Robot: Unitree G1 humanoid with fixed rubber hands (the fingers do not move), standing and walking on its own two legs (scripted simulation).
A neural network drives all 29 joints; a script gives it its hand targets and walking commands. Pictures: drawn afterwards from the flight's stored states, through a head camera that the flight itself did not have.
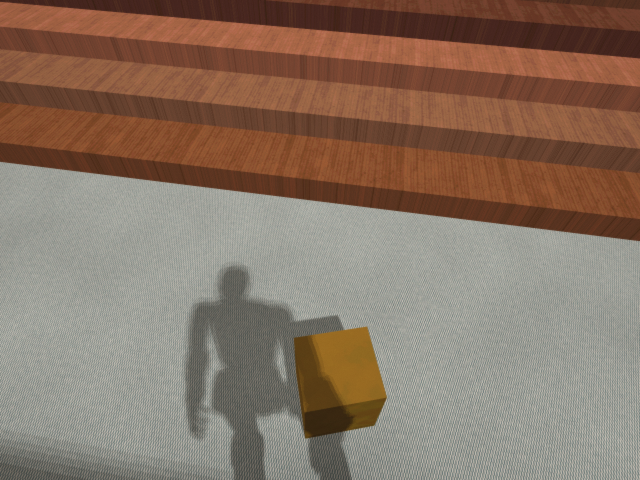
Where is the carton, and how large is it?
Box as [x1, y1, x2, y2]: [294, 327, 386, 438]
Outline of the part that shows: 366,327 294,338 296,374 305,438 374,424 386,396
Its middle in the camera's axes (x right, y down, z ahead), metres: +0.04 +0.42 +1.12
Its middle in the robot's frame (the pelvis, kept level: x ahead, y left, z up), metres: +0.47 -0.04 -0.65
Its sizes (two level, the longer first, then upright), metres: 0.210 0.200 0.250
